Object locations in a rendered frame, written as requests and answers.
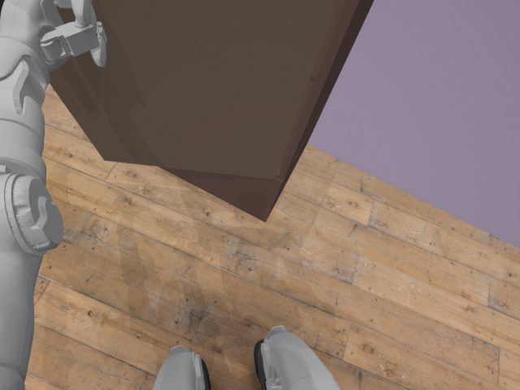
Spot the left robot upper arm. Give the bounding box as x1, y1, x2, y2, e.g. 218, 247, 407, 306
0, 173, 63, 390

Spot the left robot thigh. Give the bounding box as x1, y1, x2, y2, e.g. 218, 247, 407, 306
152, 352, 205, 390

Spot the robot thigh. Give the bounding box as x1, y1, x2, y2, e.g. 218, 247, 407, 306
152, 352, 205, 390
261, 332, 341, 390

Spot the right robot thigh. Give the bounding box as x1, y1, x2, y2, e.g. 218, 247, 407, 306
261, 332, 341, 390

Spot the left robot hand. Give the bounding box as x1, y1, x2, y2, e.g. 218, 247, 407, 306
0, 0, 107, 73

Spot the cupboard door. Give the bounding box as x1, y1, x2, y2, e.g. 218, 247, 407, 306
49, 0, 338, 179

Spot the left robot forearm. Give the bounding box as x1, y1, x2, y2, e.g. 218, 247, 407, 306
0, 37, 50, 186

